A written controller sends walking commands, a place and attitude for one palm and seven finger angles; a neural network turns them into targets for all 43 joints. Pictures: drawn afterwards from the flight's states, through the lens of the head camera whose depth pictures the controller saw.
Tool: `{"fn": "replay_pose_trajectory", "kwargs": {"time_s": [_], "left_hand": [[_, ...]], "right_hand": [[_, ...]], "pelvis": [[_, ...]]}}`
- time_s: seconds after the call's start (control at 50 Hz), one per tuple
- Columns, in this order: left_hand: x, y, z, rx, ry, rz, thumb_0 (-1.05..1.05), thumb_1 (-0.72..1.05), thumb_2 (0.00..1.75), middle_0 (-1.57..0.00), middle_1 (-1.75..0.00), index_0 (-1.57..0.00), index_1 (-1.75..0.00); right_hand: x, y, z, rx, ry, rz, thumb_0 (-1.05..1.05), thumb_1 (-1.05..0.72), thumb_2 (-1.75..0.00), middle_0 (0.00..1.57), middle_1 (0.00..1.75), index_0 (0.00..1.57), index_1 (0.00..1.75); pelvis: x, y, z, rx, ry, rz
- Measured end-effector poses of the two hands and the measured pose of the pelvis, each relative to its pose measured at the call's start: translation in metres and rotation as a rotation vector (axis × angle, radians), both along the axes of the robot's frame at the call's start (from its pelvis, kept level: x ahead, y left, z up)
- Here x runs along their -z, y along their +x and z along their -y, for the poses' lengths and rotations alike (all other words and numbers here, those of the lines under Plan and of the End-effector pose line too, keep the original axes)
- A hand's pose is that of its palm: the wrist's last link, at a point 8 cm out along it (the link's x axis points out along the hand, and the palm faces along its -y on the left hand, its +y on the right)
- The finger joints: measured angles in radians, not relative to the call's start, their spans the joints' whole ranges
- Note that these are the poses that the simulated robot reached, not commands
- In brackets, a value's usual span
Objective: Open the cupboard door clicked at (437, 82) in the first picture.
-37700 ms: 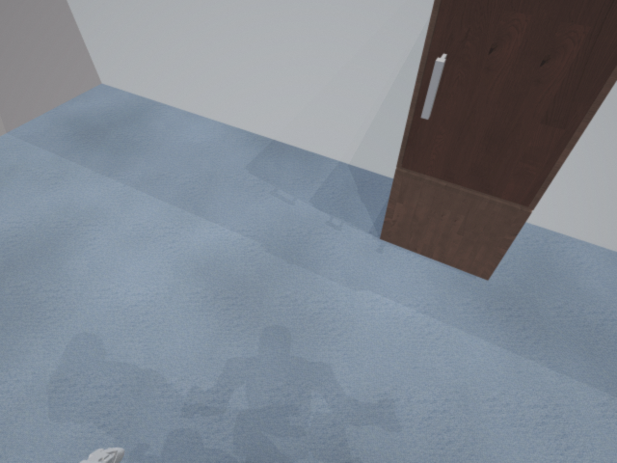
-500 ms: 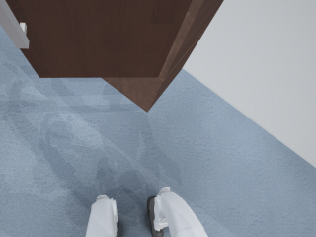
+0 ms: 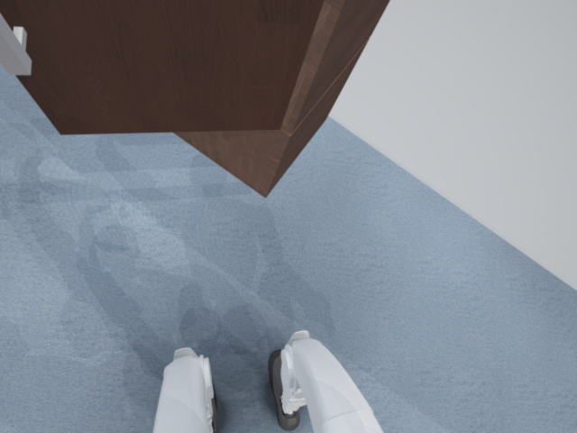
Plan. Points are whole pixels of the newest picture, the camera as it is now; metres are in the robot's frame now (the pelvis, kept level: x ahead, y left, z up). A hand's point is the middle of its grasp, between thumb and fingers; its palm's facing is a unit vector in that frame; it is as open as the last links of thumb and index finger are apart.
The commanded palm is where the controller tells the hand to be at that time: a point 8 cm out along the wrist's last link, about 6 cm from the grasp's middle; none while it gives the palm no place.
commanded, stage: slide the fingers in behind the handle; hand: left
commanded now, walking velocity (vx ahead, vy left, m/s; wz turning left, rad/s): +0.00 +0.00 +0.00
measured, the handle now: out of the picture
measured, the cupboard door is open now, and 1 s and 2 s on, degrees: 43 43 43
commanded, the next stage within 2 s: close the thumb around the handle in 1.50 s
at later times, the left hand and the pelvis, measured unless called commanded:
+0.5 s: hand out of the picture +0.56 +0.29 +0.09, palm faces +0.03 -1.00 -0.01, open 14.0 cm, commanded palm +0.55 +0.30 +0.08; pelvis +0.00 +0.00 +0.01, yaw +0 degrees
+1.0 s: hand out of the picture +0.56 +0.25 +0.09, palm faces +0.03 -1.00 -0.01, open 14.0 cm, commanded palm +0.55 +0.28 +0.08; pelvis +0.01 +0.00 +0.01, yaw +1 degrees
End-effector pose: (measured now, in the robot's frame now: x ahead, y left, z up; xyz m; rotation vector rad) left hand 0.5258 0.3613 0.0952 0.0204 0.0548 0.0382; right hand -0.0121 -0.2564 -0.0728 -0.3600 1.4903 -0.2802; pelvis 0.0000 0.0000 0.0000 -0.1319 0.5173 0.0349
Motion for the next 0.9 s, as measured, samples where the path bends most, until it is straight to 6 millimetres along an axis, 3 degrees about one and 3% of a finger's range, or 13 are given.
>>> {"fn": "replay_pose_trajectory", "kwargs": {"time_s": [0.3, 0.9], "left_hand": [[0.001, 0.004, 0.011, -0.001, 0.000, -0.002, -0.02, -0.50, 0.30, -0.30, -1.20, -0.30, -1.20], [0.004, 0.004, 0.047, 0.010, -0.012, 0.005, -0.02, -0.50, 0.30, -0.30, -1.20, -0.30, -1.20]], "right_hand": [[-0.003, -0.018, -0.001, 0.029, 0.006, -0.034, 0.00, -0.90, -0.90, 0.20, 0.30, 0.20, 0.30], [-0.005, 0.007, 0.000, 0.004, 0.035, 0.017, 0.00, -0.90, -0.90, 0.20, 0.30, 0.20, 0.30]], "pelvis": [[-0.001, -0.001, 0.001, 0.005, 0.003, -0.003], [-0.011, 0.009, -0.001, -0.007, 0.019, 0.027]]}}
